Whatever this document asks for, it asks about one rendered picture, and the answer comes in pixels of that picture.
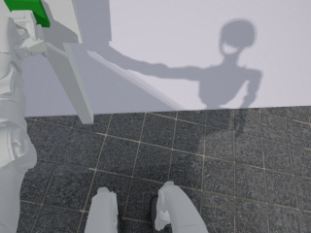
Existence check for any robot left hand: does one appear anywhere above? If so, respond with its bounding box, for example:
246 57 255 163
0 10 49 64

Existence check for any left robot shin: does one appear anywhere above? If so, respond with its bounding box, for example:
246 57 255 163
91 187 118 233

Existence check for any panel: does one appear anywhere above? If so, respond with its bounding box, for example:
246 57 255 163
0 0 94 124

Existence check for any left robot upper arm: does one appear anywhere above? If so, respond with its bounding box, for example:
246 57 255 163
0 126 37 233

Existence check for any robot left forearm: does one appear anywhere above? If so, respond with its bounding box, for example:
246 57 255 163
0 52 27 132

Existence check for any button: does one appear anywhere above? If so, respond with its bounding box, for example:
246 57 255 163
4 0 51 28

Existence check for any right robot foot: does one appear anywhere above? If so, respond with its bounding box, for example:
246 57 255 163
150 194 164 233

